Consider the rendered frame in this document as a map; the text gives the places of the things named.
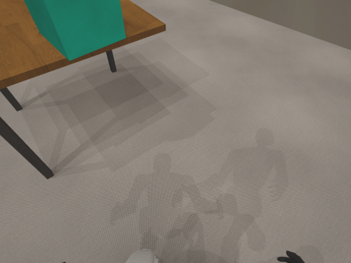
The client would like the table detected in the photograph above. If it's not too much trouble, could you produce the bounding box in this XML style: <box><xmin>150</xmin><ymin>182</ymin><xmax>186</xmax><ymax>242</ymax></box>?
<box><xmin>0</xmin><ymin>0</ymin><xmax>166</xmax><ymax>179</ymax></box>

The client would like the carton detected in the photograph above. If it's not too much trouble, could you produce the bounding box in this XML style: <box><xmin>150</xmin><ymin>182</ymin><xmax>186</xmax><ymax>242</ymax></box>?
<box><xmin>24</xmin><ymin>0</ymin><xmax>126</xmax><ymax>61</ymax></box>

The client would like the robot left thigh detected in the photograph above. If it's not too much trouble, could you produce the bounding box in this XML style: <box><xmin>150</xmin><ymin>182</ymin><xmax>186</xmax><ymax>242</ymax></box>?
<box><xmin>125</xmin><ymin>250</ymin><xmax>158</xmax><ymax>263</ymax></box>

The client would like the robot right hand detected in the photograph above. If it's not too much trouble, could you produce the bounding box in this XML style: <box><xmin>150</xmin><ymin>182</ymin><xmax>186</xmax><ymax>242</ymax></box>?
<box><xmin>277</xmin><ymin>250</ymin><xmax>305</xmax><ymax>263</ymax></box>

